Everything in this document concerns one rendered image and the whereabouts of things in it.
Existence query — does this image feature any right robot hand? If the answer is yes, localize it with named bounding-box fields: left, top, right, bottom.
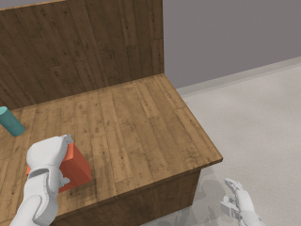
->
left=220, top=178, right=256, bottom=219

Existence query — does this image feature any robot right forearm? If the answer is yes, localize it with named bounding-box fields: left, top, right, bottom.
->
left=238, top=210, right=266, bottom=226

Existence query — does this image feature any table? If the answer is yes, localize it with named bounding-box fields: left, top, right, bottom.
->
left=0, top=0, right=224, bottom=226

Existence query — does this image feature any robot left forearm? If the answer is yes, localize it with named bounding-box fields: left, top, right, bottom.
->
left=9, top=165, right=60, bottom=226

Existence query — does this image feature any left robot hand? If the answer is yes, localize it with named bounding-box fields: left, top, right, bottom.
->
left=26, top=134, right=73, bottom=187

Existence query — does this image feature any sponge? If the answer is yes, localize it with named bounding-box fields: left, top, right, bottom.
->
left=26, top=142, right=91, bottom=193

